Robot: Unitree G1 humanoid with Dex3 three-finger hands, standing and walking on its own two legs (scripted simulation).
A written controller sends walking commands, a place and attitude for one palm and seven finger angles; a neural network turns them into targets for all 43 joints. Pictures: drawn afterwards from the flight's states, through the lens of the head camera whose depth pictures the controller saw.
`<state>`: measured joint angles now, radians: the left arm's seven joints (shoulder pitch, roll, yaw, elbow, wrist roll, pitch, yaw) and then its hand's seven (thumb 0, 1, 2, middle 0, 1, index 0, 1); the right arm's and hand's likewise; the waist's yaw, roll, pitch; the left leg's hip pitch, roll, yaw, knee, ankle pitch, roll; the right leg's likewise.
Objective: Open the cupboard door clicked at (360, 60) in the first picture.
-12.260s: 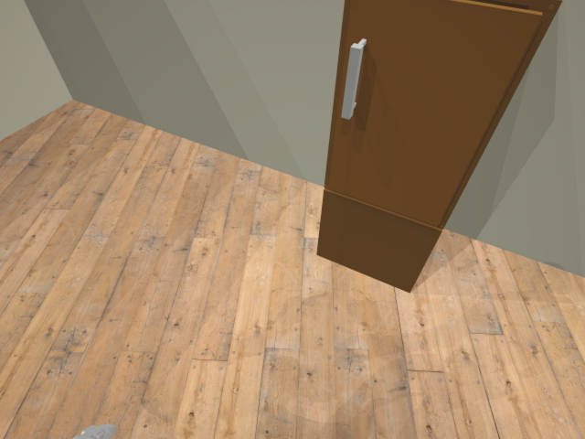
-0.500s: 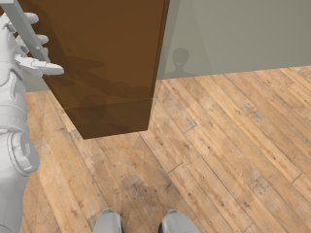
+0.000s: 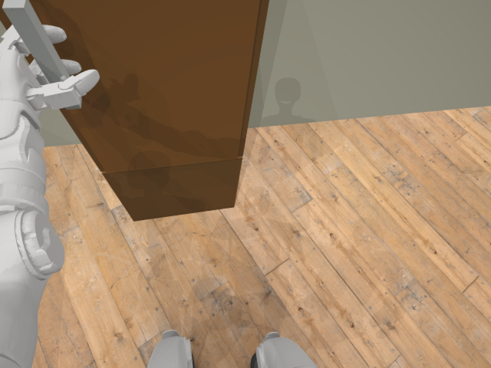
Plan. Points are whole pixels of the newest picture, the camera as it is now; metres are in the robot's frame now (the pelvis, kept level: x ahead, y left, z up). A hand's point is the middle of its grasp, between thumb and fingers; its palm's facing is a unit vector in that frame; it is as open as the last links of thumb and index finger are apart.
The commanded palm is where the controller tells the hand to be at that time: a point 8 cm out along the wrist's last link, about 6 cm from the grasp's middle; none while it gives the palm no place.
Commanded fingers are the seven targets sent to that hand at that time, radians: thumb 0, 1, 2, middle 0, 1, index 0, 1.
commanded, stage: close the thumb around the handle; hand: left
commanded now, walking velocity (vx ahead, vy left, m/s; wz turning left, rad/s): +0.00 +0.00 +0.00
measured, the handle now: (51, 52) +0.59 +0.24 +0.12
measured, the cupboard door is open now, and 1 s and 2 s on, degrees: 0 22 50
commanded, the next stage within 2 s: pull the door open along its arc in 0.28 s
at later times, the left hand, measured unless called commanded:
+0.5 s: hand (66, 78) +0.54 +0.22 +0.11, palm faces +0.08 -1.00 +0.01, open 5.7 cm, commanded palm +0.50 +0.25 +0.11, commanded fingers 0.00 0.90 0.90 -0.40 -1.35 -0.40 -1.35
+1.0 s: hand (97, 142) +0.42 +0.16 +0.11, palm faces +0.26 -0.96 +0.07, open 6.2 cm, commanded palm +0.36 +0.21 +0.11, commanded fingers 0.00 0.90 0.90 -0.40 -1.35 -0.40 -1.35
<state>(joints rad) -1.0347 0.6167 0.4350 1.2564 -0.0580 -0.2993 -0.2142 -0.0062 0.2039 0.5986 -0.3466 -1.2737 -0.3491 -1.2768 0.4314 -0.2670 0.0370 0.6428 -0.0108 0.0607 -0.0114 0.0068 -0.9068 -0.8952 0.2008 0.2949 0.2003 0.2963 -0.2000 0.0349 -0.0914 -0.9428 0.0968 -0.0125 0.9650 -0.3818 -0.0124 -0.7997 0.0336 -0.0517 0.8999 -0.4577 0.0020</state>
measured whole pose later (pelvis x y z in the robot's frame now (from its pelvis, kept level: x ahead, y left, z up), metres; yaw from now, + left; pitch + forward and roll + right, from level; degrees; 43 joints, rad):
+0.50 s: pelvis +0.00 +0.00 +0.00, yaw -1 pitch +21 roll -4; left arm -1.03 0.62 0.44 1.24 -0.06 -0.29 -0.22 0.00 0.70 0.83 -0.35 -1.35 -0.39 -1.35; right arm 0.45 -0.27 0.04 0.63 -0.01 0.06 -0.01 0.01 -0.91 -0.90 0.20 0.29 0.20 0.30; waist -0.21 0.03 -0.09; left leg -0.95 0.10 -0.01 0.97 -0.38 -0.01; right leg -0.81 0.03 -0.04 0.90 -0.45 0.01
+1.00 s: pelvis +0.02 +0.00 +0.02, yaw +0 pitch +13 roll -1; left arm -0.35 0.12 0.22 0.45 -0.14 -0.20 0.15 0.00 0.68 0.73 -0.33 -1.34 -0.35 -1.29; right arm 0.31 -0.23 0.00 0.56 0.00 0.04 0.04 0.01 -0.91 -0.90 0.20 0.29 0.20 0.30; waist -0.06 0.04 -0.14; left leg -0.68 0.07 0.04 0.85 -0.39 -0.01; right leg -0.57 0.00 0.00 0.81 -0.47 0.01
